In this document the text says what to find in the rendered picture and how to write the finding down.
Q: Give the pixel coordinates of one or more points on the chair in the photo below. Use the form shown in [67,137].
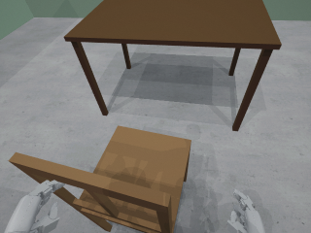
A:
[136,183]

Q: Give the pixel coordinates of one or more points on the robot left hand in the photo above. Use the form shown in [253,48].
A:
[24,216]

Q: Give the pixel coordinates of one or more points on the robot right hand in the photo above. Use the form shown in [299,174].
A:
[250,220]

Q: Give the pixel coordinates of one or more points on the table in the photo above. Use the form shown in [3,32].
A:
[233,24]

